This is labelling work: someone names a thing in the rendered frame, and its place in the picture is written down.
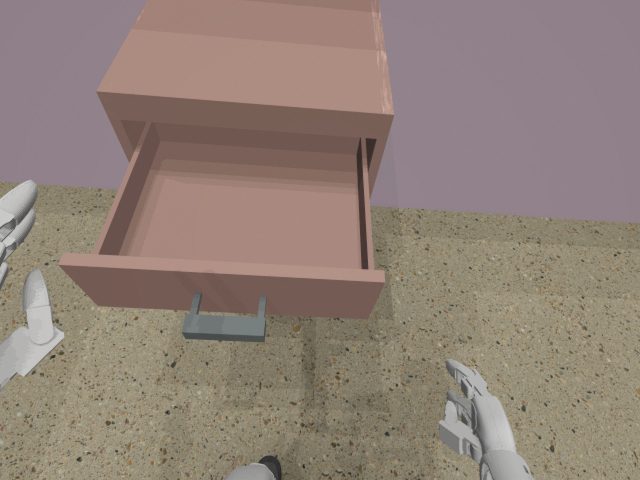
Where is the left robot shin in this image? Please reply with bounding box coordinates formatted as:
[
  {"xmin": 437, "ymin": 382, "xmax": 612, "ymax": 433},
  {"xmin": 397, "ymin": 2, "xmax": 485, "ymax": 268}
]
[{"xmin": 248, "ymin": 463, "xmax": 274, "ymax": 478}]

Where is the robot left foot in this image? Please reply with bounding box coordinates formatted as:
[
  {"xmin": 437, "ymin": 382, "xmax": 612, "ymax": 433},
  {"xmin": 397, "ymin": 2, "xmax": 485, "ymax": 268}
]
[{"xmin": 259, "ymin": 456, "xmax": 281, "ymax": 480}]

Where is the drawer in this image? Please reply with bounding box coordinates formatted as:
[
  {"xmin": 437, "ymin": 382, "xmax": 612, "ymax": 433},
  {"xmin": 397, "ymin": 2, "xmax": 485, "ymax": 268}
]
[{"xmin": 58, "ymin": 122, "xmax": 385, "ymax": 319}]

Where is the right robot hand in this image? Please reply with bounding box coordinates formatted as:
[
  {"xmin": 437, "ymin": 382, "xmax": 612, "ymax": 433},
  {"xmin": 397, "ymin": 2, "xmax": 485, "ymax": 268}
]
[{"xmin": 439, "ymin": 359, "xmax": 517, "ymax": 466}]

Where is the cabinet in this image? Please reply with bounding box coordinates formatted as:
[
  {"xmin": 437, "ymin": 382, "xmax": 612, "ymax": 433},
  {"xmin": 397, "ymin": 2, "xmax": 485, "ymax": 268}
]
[{"xmin": 96, "ymin": 0, "xmax": 394, "ymax": 198}]

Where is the right robot forearm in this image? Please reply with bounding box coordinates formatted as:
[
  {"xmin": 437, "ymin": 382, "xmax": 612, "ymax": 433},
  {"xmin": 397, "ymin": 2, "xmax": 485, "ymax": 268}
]
[{"xmin": 479, "ymin": 450, "xmax": 535, "ymax": 480}]

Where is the left robot hand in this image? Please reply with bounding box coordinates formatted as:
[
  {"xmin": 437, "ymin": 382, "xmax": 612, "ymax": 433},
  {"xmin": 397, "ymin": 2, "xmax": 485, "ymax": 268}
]
[{"xmin": 0, "ymin": 180, "xmax": 64, "ymax": 390}]

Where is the handle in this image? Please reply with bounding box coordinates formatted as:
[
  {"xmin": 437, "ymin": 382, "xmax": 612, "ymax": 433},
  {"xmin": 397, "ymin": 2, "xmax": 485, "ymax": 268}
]
[{"xmin": 182, "ymin": 292, "xmax": 267, "ymax": 342}]

